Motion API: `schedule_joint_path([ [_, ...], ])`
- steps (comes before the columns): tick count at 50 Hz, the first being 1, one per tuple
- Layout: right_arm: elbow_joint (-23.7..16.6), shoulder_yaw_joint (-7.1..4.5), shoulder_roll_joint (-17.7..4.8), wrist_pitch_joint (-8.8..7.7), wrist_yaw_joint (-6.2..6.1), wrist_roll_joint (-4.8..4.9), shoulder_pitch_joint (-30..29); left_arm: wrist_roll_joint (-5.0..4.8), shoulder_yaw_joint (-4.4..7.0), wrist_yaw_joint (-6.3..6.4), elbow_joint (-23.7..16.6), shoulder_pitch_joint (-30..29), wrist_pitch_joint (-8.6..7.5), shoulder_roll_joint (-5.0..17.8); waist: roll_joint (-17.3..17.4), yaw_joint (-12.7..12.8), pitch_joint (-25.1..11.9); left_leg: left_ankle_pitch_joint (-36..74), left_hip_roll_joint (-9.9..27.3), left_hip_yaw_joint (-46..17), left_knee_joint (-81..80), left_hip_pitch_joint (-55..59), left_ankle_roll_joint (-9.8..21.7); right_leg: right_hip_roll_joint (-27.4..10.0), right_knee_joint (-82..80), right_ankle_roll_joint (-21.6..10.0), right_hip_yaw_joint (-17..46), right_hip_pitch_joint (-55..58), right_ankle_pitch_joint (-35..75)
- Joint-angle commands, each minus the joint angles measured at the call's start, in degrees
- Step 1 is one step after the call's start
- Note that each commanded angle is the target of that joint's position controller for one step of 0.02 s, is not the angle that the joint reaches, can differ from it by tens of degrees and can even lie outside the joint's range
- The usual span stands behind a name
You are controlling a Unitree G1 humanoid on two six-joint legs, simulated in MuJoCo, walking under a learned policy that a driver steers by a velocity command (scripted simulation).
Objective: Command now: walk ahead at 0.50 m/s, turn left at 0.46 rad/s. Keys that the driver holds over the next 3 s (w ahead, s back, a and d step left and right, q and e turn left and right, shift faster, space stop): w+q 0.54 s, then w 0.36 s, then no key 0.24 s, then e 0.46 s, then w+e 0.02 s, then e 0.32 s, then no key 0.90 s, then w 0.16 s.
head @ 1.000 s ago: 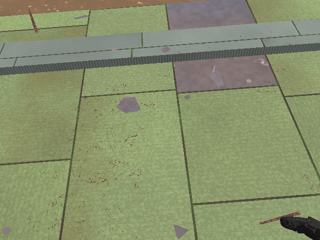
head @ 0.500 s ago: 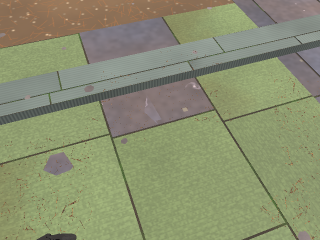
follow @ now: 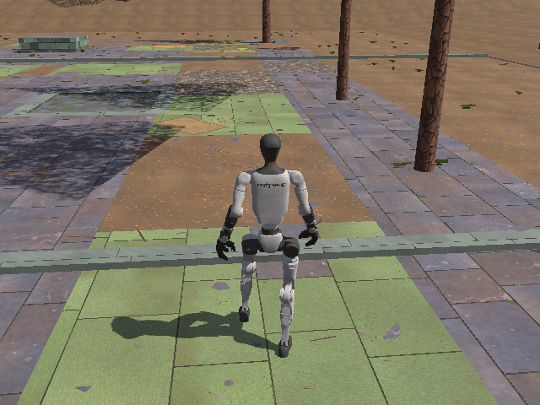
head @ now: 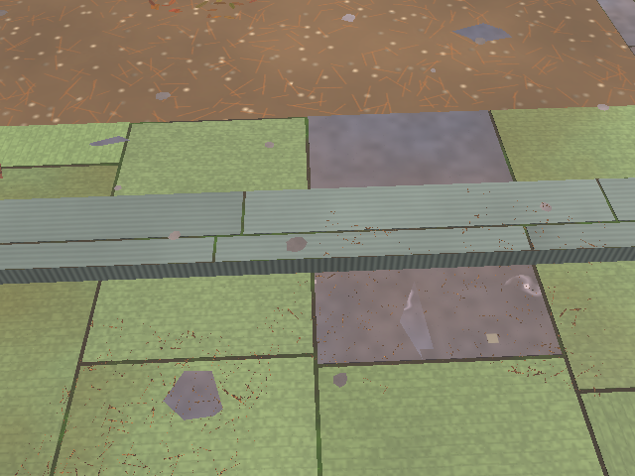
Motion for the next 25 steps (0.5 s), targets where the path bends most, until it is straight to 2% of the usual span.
schedule_joint_path([
  [1, -6.63, 0.23, -1.36, -0.79, 1.17, 0.03, -7.63, -0.63, 2.19, 0.60, -2.33, -0.24, 0.07, 9.49, -4.36, 1.16, 5.13, 0.40, 0.06, 2.55, -5.00, -2.09, 1.13, -17.70, -3.54, -7.10, 3.42, 0.31, 20.87],
  [3, -8.61, 0.17, -1.62, -0.74, 1.91, 0.10, -9.70, -1.11, 2.45, 0.73, -1.63, 0.69, 1.07, 10.11, -4.72, 1.38, 5.46, -4.30, -0.65, 4.41, -6.77, -3.12, 2.29, -18.97, -0.81, -6.45, 2.47, 4.50, 25.15],
  [5, -9.89, -0.37, -2.64, -0.60, 2.50, 0.18, -8.93, -1.36, 2.77, 1.07, -1.81, -0.35, 1.93, 11.38, -6.34, -0.35, 3.66, -9.95, -3.12, 7.49, -7.76, 1.30, 4.18, -19.24, 4.52, -5.12, 0.63, 6.30, 39.78],
  [6, -9.93, -0.97, -3.71, -0.39, 2.55, 0.12, -6.70, -1.47, 3.03, 1.39, -2.10, -0.88, 2.32, 12.35, -7.82, -1.99, 1.34, -12.97, -5.30, 9.42, -7.42, 5.80, 5.31, -19.05, 9.15, -4.43, -0.23, 6.70, 50.18],
  [7, -9.01, -2.05, -5.57, -0.22, 2.44, 0.21, -1.28, -1.47, 3.19, 1.70, -2.35, -1.48, 2.81, 13.00, -8.49, -5.22, -2.04, -14.75, -7.77, 10.75, -7.87, 13.18, 6.75, -18.31, 17.14, -3.64, -1.15, 5.84, 57.72],
  [8, -6.89, -3.84, -8.63, -0.13, 1.79, 0.28, 7.78, -1.70, 2.97, 1.98, -2.71, -2.39, 3.02, 12.83, -7.22, -10.30, -6.76, -10.98, -9.91, 10.32, -12.03, 26.88, 8.94, -16.12, 29.23, -1.82, -2.52, 0.45, 55.86],
  [9, -5.37, -5.72, -14.00, 0.53, 0.36, 0.17, 16.00, -0.51, 1.92, 2.00, -4.06, -1.33, 2.35, 10.34, 0.32, -13.12, -12.46, -8.91, -1.10, -3.89, -13.08, 44.92, 12.74, -13.27, 47.42, 0.72, -2.57, -14.76, 34.63],
  [10, -6.21, -5.88, -18.73, -0.15, 0.32, 0.11, 13.35, 0.72, -0.72, 0.70, -6.97, 4.30, 0.33, 2.09, 12.29, -5.48, -18.25, -16.22, 12.58, -37.26, -19.23, 62.83, 24.11, -0.54, 65.87, 3.72, 5.86, -39.75, -19.36],
  [11, -6.87, -4.59, -13.34, -0.54, 0.44, -0.10, 16.01, -1.49, 0.27, -0.28, -7.58, -2.98, -1.90, 7.77, 5.05, -10.90, -21.74, -20.60, 13.53, -42.02, -25.42, 64.29, 23.49, -1.95, 69.76, 2.58, 16.26, -45.97, -18.84],
  [12, -6.49, -3.82, -10.76, -1.02, 0.46, -0.36, 13.66, -3.16, 0.72, -0.62, -9.38, -7.85, -2.81, 9.35, 3.05, -10.68, -12.88, -16.35, 11.63, -32.86, -26.09, 57.82, 20.55, -4.43, 67.47, 1.36, 15.72, -49.38, -13.23],
  [13, -7.05, -3.33, -9.26, -1.16, 0.42, -0.06, 9.79, -2.26, 0.43, -0.24, -9.36, -8.39, -3.13, 8.46, -2.15, -7.77, -8.16, -10.80, 8.91, -25.89, -26.18, 48.78, 18.39, -6.94, 62.14, 1.09, 15.37, -46.79, -8.45],
  [14, -8.01, -2.78, -7.54, -1.07, 0.29, -0.27, 6.03, -0.79, 0.85, 0.16, -8.82, -8.34, -2.85, 8.76, -2.91, -5.48, -4.95, -4.66, 6.67, -20.72, -27.02, 40.88, 17.07, -8.42, 57.49, 1.67, 14.87, -42.91, -6.20],
  [15, -9.09, -2.37, -6.60, -1.06, 0.06, -0.95, 4.15, -0.34, 1.21, 0.13, -8.77, -6.92, -2.09, 9.03, -1.72, -3.51, -4.19, -1.21, 5.29, -18.32, -28.45, 35.90, 16.84, -9.38, 55.55, 2.19, 15.25, -39.03, -4.54],
  [18, -9.04, -2.76, -8.04, -1.45, -0.66, -0.70, 3.98, 0.40, 0.95, 0.35, -9.31, -6.45, -0.27, 7.03, -1.13, -2.03, -2.76, 4.92, 3.38, -13.97, -30.71, 28.42, 17.26, -8.96, 48.74, 4.96, 13.61, -36.14, -1.22],
  [20, -8.39, -3.13, -9.30, -1.39, -1.40, -0.48, 5.45, 0.56, 0.45, 0.55, -10.71, -10.63, 0.07, 5.85, -0.54, -3.15, -1.28, 4.98, 1.60, -11.36, -30.94, 26.15, 16.04, -7.93, 40.85, 6.32, 12.93, -36.51, 5.13],
  [22, -7.74, -3.22, -9.50, -1.04, -1.84, -0.06, 6.96, 0.40, -0.12, 0.30, -11.73, -15.20, -0.10, 4.66, 0.74, -5.02, -0.86, 1.22, -0.71, -9.41, -29.96, 25.19, 13.78, -6.08, 31.04, 6.49, 12.71, -34.17, 13.13],
  [25, -6.63, -3.42, -10.10, -0.57, -2.10, 0.23, 9.82, -0.51, -0.31, -0.49, -13.21, -20.69, -0.66, 4.81, 2.19, -7.45, -0.67, -4.75, -0.51, -11.44, -28.60, 25.72, 12.12, -3.41, 21.87, 6.28, 12.65, -30.36, 19.15],
])
Next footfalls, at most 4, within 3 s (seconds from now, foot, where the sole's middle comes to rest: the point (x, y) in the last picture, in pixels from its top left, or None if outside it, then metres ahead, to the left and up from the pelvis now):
0.18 left None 0.26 0.14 -0.78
0.64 right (353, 441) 0.57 0.01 -0.78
1.12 left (215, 381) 0.70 0.33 -0.78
1.56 right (325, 378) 0.72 0.07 -0.78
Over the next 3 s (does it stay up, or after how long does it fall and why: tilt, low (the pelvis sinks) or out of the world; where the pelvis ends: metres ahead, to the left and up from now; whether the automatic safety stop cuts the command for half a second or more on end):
stays up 0.70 0.16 -0.01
